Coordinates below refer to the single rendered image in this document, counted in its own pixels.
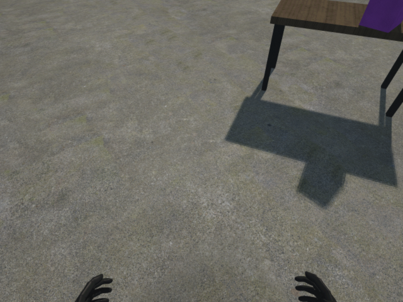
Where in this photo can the right robot hand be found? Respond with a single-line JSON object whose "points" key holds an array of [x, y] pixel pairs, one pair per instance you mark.
{"points": [[319, 289]]}

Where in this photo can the left robot hand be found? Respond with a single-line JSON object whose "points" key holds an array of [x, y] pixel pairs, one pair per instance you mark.
{"points": [[89, 291]]}

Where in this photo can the carton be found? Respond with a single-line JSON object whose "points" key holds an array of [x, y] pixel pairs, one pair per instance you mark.
{"points": [[383, 15]]}

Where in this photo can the table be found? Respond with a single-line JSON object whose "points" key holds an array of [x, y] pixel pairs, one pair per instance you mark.
{"points": [[333, 16]]}

